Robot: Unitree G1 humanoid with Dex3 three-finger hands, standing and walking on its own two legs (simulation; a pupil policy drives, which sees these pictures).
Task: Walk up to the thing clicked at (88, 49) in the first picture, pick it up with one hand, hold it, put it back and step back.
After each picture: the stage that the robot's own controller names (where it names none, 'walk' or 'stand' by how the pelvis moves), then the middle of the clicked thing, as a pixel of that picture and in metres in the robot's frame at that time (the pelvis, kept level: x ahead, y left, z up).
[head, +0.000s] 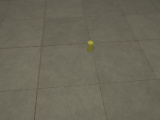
stand; (90, 46) +1.35 -0.09 -0.72
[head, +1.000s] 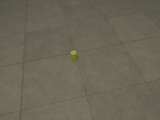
walk; (73, 56) +1.23 +0.18 -0.70
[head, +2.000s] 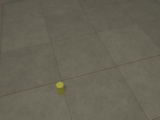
walk; (60, 88) +0.78 +0.24 -0.71
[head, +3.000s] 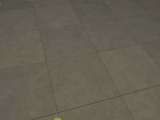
walk; out of the picture +0.48 +0.15 -0.70
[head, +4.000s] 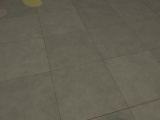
stand; out of the picture +0.37 +0.15 -0.72
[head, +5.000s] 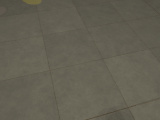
stand; out of the picture +0.36 +0.16 -0.73
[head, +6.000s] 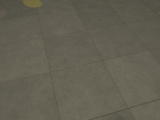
stand; out of the picture +0.37 +0.16 -0.73
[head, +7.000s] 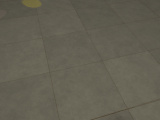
stand; out of the picture +0.36 +0.16 -0.73
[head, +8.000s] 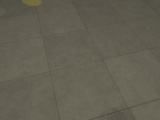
go down; out of the picture +0.35 +0.16 -0.73
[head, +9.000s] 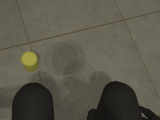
go down; (30, 62) +0.45 +0.19 -0.33
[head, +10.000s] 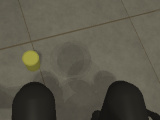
approach; (32, 61) +0.44 +0.20 -0.30
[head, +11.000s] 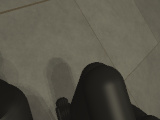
close in; out of the picture +0.43 +0.25 -0.22
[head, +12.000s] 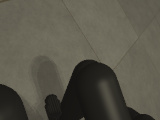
close; out of the picture +0.43 +0.26 -0.22
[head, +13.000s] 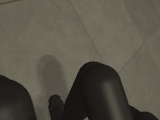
lift; out of the picture +0.39 +0.23 -0.23
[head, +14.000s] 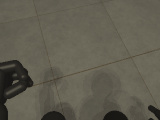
lift; out of the picture +0.20 +0.29 -0.52
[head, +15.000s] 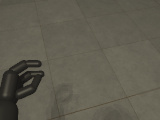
close; out of the picture +0.17 +0.29 -0.70
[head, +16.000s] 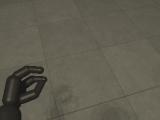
close; out of the picture +0.16 +0.29 -0.70
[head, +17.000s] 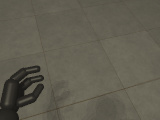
stand; out of the picture +0.17 +0.29 -0.68
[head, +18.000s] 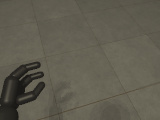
stand; out of the picture +0.16 +0.29 -0.69
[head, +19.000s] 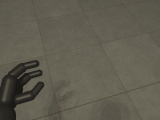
stand; out of the picture +0.16 +0.29 -0.68
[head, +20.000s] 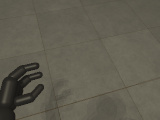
stand; out of the picture +0.17 +0.29 -0.67
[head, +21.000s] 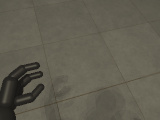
stand; out of the picture +0.17 +0.29 -0.66
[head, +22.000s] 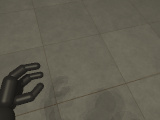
stand; out of the picture +0.17 +0.29 -0.66
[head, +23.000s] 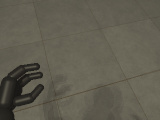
stand; out of the picture +0.17 +0.28 -0.64
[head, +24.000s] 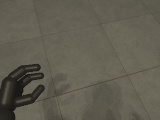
stand; out of the picture +0.17 +0.28 -0.62
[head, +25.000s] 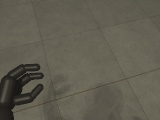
stand; out of the picture +0.16 +0.28 -0.64
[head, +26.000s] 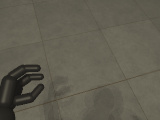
stand; out of the picture +0.17 +0.28 -0.64
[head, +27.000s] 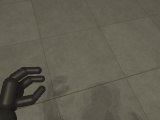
close; out of the picture +0.17 +0.28 -0.63
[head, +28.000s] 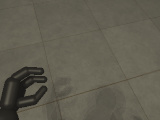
close; out of the picture +0.16 +0.28 -0.64
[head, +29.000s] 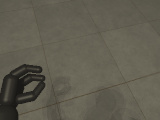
hold; out of the picture +0.16 +0.28 -0.65
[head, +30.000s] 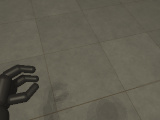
hold; out of the picture +0.16 +0.28 -0.68
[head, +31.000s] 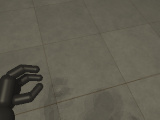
close; out of the picture +0.16 +0.27 -0.65
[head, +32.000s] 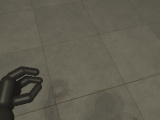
close; out of the picture +0.16 +0.28 -0.66
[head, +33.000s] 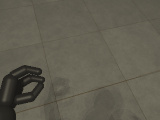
close; out of the picture +0.16 +0.27 -0.64
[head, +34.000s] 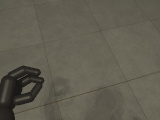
close; out of the picture +0.16 +0.27 -0.65
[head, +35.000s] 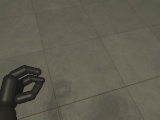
close; out of the picture +0.15 +0.28 -0.67
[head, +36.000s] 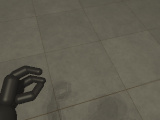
close; out of the picture +0.15 +0.27 -0.68
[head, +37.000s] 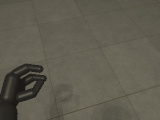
close; out of the picture +0.14 +0.27 -0.70
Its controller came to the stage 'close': yes
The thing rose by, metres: 0.22
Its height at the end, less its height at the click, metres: -0.02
